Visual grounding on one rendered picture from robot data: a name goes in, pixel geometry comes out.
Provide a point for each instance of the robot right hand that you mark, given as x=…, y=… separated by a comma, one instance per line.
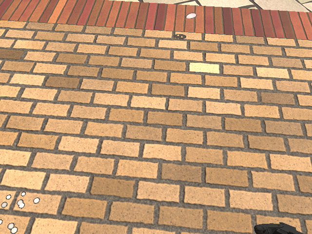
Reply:
x=275, y=228

